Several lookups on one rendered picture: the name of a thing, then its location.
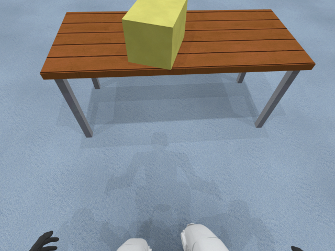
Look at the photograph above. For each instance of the table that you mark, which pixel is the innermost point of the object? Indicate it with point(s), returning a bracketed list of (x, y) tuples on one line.
[(92, 45)]

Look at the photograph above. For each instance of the robot left hand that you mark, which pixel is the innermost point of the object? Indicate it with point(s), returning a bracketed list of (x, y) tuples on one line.
[(45, 239)]

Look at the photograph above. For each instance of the right robot thigh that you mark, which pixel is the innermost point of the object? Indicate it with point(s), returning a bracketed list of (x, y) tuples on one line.
[(198, 237)]

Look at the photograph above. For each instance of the left robot thigh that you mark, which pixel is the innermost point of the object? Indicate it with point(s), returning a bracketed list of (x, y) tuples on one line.
[(134, 244)]

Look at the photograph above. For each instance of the robot thigh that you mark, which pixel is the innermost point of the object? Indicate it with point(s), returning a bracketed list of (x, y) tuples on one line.
[(134, 244), (198, 237)]

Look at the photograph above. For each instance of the carton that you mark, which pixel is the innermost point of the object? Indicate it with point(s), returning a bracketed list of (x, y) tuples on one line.
[(154, 31)]

